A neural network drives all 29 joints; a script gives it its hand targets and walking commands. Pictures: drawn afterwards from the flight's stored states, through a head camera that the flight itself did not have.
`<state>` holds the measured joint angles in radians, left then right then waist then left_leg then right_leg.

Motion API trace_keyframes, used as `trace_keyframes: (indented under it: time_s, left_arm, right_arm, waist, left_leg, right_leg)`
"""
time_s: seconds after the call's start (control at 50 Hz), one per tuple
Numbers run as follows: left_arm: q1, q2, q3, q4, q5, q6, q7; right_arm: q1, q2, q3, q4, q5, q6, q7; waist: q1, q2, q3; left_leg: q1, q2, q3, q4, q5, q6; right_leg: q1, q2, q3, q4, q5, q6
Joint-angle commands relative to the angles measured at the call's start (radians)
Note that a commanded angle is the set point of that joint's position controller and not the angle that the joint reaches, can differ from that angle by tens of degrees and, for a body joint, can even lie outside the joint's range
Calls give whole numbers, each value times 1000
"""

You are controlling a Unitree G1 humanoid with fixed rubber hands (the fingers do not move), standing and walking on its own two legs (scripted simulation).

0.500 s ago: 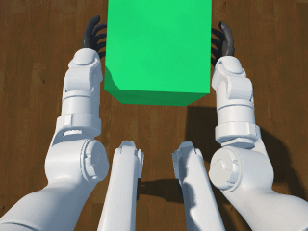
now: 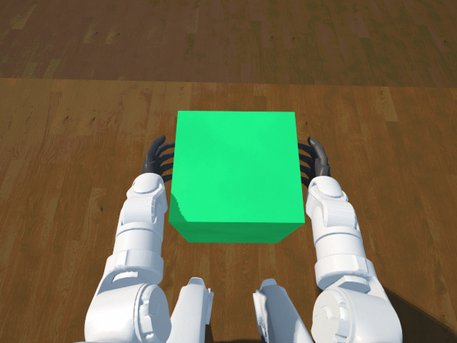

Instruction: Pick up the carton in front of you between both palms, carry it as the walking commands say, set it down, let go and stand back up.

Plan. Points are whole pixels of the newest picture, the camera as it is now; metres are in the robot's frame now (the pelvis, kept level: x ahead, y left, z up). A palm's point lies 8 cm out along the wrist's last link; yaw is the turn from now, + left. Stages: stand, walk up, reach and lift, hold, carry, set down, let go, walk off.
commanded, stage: reach and lift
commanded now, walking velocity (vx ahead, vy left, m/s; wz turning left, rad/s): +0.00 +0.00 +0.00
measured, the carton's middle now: (234, 186) +0.41 +0.00 -0.11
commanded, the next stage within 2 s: hold in 1.56 s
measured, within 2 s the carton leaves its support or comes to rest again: neither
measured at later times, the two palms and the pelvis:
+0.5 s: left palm (127, 170) +0.34 +0.15 +0.11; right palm (362, 168) +0.35 -0.15 +0.11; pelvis +0.05 +0.00 +0.11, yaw +0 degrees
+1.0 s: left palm (117, 168) +0.33 +0.15 +0.14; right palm (377, 166) +0.33 -0.15 +0.15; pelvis +0.03 +0.00 +0.12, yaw +0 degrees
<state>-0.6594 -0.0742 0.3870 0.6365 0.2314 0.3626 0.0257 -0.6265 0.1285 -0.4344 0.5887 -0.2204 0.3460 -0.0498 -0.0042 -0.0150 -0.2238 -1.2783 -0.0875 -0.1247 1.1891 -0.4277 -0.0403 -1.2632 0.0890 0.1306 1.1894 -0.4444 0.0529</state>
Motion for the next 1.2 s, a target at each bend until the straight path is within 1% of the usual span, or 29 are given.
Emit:
trace_keyframes:
  time_s: [0.0, 0.14, 0.26, 0.34, 0.4, 0.5, 0.54, 0.6, 0.66, 0.7, 0.78, 0.86, 0.98, 1.18]
  left_arm:
    - [-521, -1087, -563, 18, -152, -26, -245]
    - [-385, -1085, -601, -27, -150, -16, -251]
    - [-260, -1079, -630, -68, -154, 13, -255]
    - [-184, -1075, -659, -113, -165, 48, -256]
    - [-136, -1071, -686, -156, -176, 81, -255]
    - [-88, -1053, -730, -249, -202, 155, -258]
    - [-75, -1041, -715, -263, -196, 184, -259]
    - [-75, -1026, -669, -246, -177, 216, -267]
    - [-124, -1023, -625, -216, -155, 227, -279]
    - [-171, -1038, -625, -222, -160, 225, -287]
    - [-234, -1057, -642, -235, -173, 222, -292]
    - [-242, -1060, -649, -236, -176, 225, -290]
    - [-211, -1050, -650, -248, -172, 237, -284]
    - [-130, -1036, -678, -322, -190, 260, -273]
  right_arm:
    - [-546, 1055, 600, 55, 142, -5, 250]
    - [-405, 1061, 647, 21, 139, 5, 254]
    - [-274, 1053, 678, -12, 139, 34, 258]
    - [-199, 1040, 707, -59, 150, 69, 262]
    - [-152, 1030, 734, -105, 160, 103, 266]
    - [-81, 1032, 765, -167, 184, 177, 279]
    - [-69, 1018, 750, -173, 177, 207, 283]
    - [-80, 999, 708, -159, 161, 237, 292]
    - [-128, 994, 661, -134, 141, 247, 301]
    - [-174, 1008, 662, -142, 143, 245, 307]
    - [-232, 1026, 675, -154, 151, 241, 312]
    - [-243, 1022, 681, -156, 150, 244, 312]
    - [-217, 1006, 684, -172, 149, 254, 310]
    - [-140, 986, 713, -244, 167, 275, 305]
  waist:
    - [7, 23, -644]
    - [11, 14, -527]
    - [12, 15, -416]
    - [8, 18, -344]
    - [5, 18, -285]
    - [4, 12, -172]
    - [7, 13, -99]
    - [10, 10, -3]
    - [10, 9, 50]
    - [8, 10, 33]
    - [4, 12, -17]
    - [3, 15, -36]
    - [4, 18, -43]
    - [5, 18, -51]
  left_leg:
    - [532, -60, 104, -208, 265, 21]
    - [702, -45, 82, -364, 319, 26]
    - [860, -32, 65, -497, 408, 28]
    - [968, -25, 58, -587, 464, 24]
    - [1041, -20, 53, -651, 486, 22]
    - [1135, -12, 52, -750, 470, 20]
    - [1139, -12, 55, -783, 421, 21]
    - [1133, -11, 61, -811, 325, 25]
    - [1122, -8, 67, -815, 241, 30]
    - [1130, -6, 70, -809, 226, 32]
    - [1146, -6, 72, -799, 234, 33]
    - [1158, -6, 74, -804, 241, 30]
    - [1186, -7, 73, -818, 293, 24]
    - [1236, -14, 67, -836, 409, 17]
  right_leg:
    - [422, 65, -112, -208, 245, -21]
    - [623, 46, -78, -370, 310, -28]
    - [791, 33, -60, -507, 406, -31]
    - [905, 25, -59, -597, 466, -29]
    - [981, 20, -58, -658, 489, -30]
    - [1086, 13, -54, -751, 483, -27]
    - [1102, 10, -53, -783, 440, -29]
    - [1094, 6, -57, -814, 343, -32]
    - [1073, 3, -62, -823, 251, -38]
    - [1077, 1, -65, -820, 231, -42]
    - [1099, 1, -69, -810, 243, -44]
    - [1116, 2, -73, -809, 254, -42]
    - [1142, 8, -73, -819, 303, -38]
    - [1191, 15, -67, -838, 416, -33]
